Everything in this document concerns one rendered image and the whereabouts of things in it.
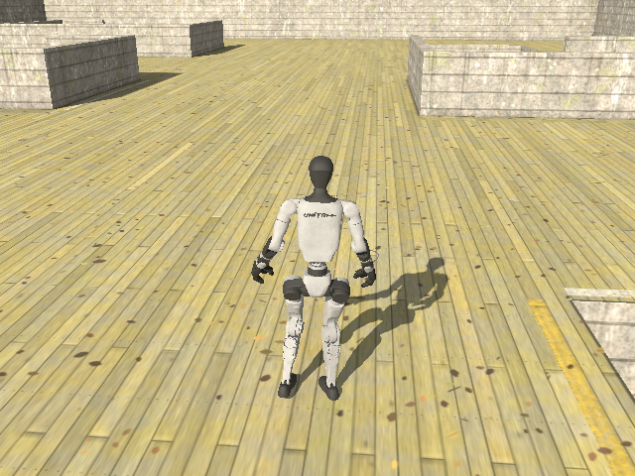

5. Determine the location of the robot left hand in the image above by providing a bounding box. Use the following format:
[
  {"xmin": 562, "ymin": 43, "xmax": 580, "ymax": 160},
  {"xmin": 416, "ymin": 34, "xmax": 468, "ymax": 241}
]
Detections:
[{"xmin": 251, "ymin": 257, "xmax": 274, "ymax": 284}]

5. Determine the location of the robot left upper arm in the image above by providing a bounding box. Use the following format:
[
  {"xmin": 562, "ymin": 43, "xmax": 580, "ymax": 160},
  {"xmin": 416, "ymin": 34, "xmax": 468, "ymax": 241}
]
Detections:
[{"xmin": 268, "ymin": 198, "xmax": 300, "ymax": 253}]

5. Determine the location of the robot right hand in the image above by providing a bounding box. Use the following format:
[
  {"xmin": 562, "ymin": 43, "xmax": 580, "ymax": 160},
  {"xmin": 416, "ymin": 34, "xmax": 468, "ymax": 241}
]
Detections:
[{"xmin": 353, "ymin": 269, "xmax": 376, "ymax": 288}]

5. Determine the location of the right robot forearm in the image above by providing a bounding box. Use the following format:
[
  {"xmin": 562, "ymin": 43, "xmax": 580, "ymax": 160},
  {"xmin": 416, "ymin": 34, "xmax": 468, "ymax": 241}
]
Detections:
[{"xmin": 356, "ymin": 238, "xmax": 374, "ymax": 273}]

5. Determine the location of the left robot forearm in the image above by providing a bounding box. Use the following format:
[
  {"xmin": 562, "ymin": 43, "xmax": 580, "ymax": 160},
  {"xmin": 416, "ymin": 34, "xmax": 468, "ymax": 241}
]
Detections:
[{"xmin": 256, "ymin": 236, "xmax": 277, "ymax": 269}]

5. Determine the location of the robot torso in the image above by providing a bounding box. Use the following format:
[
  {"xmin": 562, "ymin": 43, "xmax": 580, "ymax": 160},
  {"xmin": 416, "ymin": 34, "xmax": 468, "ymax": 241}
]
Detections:
[{"xmin": 297, "ymin": 194, "xmax": 342, "ymax": 298}]

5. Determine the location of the left robot foot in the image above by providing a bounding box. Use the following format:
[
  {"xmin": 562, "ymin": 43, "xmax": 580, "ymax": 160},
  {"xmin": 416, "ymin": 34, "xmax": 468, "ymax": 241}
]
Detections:
[{"xmin": 278, "ymin": 373, "xmax": 297, "ymax": 398}]

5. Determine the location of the robot right upper arm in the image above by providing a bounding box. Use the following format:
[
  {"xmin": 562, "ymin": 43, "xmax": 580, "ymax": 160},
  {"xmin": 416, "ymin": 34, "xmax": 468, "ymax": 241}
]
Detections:
[{"xmin": 340, "ymin": 199, "xmax": 367, "ymax": 253}]

